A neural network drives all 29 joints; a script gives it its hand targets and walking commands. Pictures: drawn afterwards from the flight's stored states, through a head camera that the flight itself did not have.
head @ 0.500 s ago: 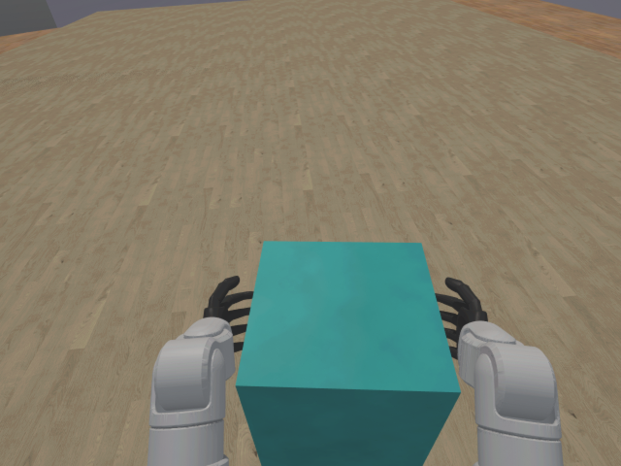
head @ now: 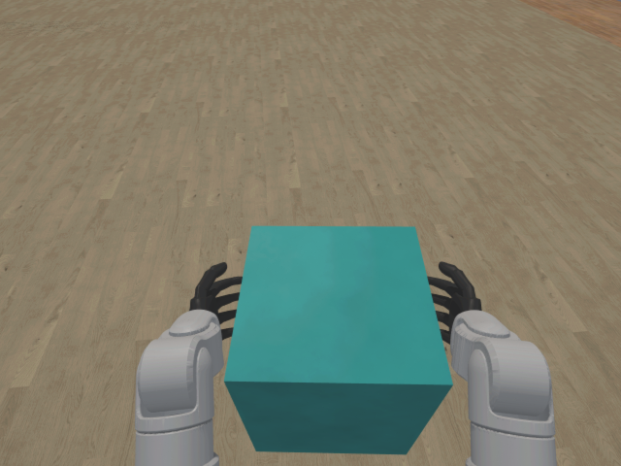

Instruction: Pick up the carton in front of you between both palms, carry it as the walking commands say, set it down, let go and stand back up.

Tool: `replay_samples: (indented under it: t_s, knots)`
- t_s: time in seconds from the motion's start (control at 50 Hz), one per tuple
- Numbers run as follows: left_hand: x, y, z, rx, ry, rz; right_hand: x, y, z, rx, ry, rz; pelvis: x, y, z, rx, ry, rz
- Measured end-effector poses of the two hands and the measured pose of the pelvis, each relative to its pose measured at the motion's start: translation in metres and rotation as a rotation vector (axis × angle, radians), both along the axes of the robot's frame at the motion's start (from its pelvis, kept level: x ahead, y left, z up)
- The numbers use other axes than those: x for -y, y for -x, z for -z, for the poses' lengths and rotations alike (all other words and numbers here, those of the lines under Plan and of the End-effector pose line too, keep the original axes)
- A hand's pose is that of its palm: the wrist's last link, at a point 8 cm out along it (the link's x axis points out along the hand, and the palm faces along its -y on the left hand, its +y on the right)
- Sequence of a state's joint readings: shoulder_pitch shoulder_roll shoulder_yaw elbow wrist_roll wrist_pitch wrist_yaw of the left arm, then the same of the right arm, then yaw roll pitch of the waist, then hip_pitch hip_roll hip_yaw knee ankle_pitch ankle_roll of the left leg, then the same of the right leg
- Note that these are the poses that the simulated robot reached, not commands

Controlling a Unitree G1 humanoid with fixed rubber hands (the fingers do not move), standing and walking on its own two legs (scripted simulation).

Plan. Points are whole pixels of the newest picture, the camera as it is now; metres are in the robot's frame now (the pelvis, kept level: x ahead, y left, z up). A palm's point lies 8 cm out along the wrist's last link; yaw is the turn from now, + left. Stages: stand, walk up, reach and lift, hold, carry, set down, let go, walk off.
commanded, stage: carry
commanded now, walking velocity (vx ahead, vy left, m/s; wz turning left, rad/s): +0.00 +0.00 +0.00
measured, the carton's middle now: (331, 344) +0.29 +0.00 +0.02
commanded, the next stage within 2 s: hold in 1.62 s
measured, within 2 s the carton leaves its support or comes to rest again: neither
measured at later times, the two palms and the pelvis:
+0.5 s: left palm (235, 285) +0.35 +0.14 +0.06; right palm (451, 293) +0.35 -0.16 +0.06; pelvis +0.08 +0.00 +0.00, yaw -1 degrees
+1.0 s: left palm (237, 299) +0.34 +0.14 +0.05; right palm (453, 308) +0.33 -0.16 +0.05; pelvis +0.04 -0.01 +0.00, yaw -1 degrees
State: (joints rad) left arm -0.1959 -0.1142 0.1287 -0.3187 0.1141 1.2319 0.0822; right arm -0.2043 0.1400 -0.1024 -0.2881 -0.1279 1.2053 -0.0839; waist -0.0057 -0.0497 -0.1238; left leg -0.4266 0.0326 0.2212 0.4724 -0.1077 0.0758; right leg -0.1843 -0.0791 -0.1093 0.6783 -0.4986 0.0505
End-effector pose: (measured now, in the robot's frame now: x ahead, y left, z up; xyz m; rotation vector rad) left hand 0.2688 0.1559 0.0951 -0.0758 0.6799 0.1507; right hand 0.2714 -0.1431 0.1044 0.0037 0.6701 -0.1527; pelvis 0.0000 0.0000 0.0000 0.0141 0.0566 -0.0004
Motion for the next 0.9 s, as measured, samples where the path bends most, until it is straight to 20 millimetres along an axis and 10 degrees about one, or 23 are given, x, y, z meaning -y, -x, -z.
replay_samples:
  t_s: [0.36, 0.9]
  knots:
    - [0.012, -0.082, 0.013, -0.051, -0.049, 0.033, 0.012, -0.074, 0.024, -0.051, -0.022, 0.024, 0.0, -0.08, -0.002, -0.014, 0.007, 0.015]
    - [0.019, -0.074, 0.053, 0.005, -0.105, 0.076, 0.018, -0.066, 0.061, 0.002, 0.038, -0.016, 0.007, -0.045, -0.003, 0.027, 0.016, 0.018]
